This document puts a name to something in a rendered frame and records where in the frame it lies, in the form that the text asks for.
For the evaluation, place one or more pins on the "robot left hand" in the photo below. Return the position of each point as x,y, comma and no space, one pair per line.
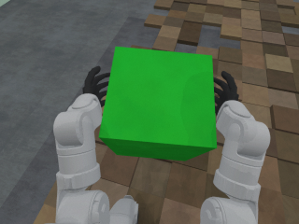
91,87

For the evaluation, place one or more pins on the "left robot upper arm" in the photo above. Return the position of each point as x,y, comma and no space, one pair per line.
85,207

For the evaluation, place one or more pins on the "right robot upper arm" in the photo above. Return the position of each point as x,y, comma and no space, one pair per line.
218,210

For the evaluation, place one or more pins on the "carton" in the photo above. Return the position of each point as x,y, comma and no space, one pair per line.
159,105

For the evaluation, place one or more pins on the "left robot thigh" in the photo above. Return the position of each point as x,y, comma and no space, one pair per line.
124,211

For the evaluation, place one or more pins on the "right robot forearm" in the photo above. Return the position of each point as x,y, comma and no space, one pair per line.
243,153

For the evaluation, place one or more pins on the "left robot forearm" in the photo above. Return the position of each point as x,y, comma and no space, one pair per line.
75,145

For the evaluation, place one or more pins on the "robot right hand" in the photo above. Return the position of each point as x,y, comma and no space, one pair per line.
229,92

